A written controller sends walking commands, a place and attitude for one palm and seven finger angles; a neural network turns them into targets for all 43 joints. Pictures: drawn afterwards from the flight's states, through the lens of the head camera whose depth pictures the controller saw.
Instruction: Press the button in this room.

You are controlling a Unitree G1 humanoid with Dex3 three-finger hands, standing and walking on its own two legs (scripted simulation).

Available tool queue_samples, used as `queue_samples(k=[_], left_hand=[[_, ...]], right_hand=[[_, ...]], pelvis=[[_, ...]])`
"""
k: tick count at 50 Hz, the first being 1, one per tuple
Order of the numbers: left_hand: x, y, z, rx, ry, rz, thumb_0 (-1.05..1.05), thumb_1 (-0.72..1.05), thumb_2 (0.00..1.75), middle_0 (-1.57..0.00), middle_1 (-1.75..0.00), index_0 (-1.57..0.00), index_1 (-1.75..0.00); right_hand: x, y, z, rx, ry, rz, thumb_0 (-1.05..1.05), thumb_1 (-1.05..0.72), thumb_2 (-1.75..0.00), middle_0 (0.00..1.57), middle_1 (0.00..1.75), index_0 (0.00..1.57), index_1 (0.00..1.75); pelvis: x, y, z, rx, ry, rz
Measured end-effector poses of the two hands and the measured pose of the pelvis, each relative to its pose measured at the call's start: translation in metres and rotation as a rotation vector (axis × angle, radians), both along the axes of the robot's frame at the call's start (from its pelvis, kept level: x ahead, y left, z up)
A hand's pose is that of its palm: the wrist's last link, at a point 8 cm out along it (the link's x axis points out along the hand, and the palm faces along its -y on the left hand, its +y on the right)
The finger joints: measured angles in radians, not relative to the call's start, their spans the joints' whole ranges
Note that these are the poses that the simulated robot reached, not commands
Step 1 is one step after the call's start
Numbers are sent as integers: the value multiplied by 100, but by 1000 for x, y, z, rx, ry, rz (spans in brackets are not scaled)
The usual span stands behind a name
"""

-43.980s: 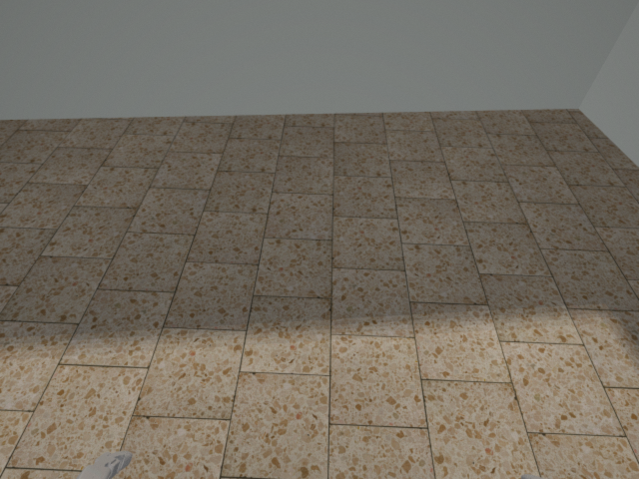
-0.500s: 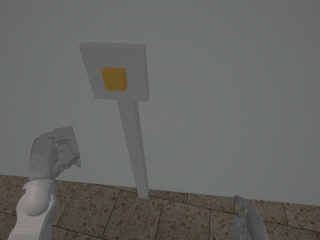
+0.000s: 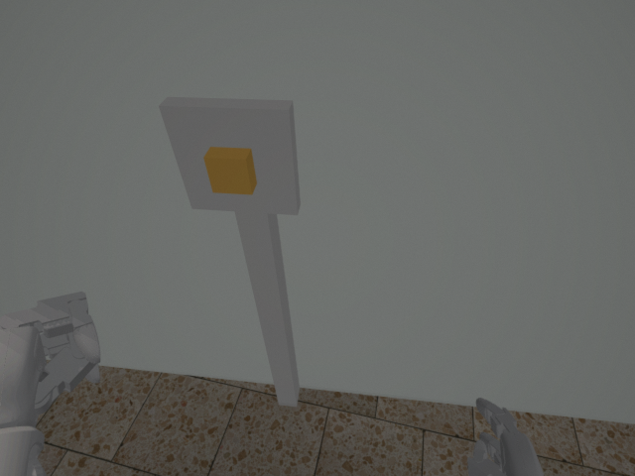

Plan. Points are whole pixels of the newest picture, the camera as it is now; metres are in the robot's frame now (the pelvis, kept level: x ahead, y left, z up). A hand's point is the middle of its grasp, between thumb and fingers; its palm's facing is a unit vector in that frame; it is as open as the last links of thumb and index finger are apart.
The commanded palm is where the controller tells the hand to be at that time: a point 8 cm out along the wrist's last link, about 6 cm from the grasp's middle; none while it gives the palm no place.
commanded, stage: draw the hand back to the body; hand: left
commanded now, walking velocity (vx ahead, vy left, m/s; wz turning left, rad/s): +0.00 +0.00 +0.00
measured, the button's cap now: (232, 169) +0.48 +0.20 +0.16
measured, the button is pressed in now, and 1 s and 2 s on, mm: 0 0 0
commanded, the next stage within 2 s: step back with the hand held close in 0.22 s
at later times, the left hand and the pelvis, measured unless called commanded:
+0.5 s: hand (89, 341) +0.18 +0.25 +0.16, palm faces +0.40 -0.81 -0.43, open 3.1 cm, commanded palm +0.12 +0.28 +0.17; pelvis -0.01 +0.00 +0.00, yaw +0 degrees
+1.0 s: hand (21, 445) +0.09 +0.26 +0.15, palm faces +0.41 -0.80 -0.44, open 3.1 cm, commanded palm +0.04 +0.30 +0.17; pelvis -0.09 +0.02 -0.02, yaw +0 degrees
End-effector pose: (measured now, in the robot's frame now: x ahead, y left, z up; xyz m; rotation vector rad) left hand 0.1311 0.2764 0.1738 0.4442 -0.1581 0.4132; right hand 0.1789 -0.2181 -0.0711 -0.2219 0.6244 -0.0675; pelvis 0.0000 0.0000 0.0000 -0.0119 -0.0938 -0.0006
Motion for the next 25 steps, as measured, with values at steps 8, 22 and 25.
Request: queue_samples(k=[8, 22, 25], left_hand=[[1, 1, -5, -29, -1, 24, 2, 90, 90, -130, -150, -131, -150], [8, 7, 7, 32, -26, -2, 2, 89, 90, -131, -150, -131, -150], [12, 10, 3, 50, 7, -20, 2, 90, 90, -130, -150, -131, -150]], right_hand=[[10, 8, 2, 1, -16, 27, 1, -91, -90, 20, 30, 21, 30], [-5, 7, -2, 12, 30, 0, 1, -91, -90, 20, 30, 21, 30], [-14, 0, -4, -3, 64, -30, 1, -91, -90, 20, 30, 21, 30]], pelvis=[[-1, 0, 0, 0, 0, 9], [-4, 1, 0, -9, 31, 2], [-9, 5, 0, -10, 60, -4]])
